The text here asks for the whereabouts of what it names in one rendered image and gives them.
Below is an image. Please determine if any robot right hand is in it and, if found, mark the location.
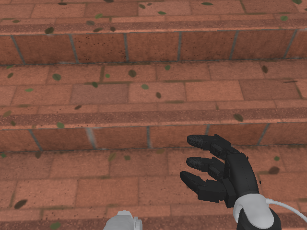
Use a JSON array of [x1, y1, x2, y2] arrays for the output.
[[179, 134, 261, 208]]

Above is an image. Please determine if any left robot shin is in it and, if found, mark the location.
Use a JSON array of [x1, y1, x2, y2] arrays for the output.
[[106, 210, 133, 223]]

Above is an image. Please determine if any right robot forearm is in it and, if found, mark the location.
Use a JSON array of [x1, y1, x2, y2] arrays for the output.
[[233, 194, 282, 230]]

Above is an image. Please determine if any robot left thigh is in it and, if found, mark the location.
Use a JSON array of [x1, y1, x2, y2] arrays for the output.
[[103, 215, 143, 230]]

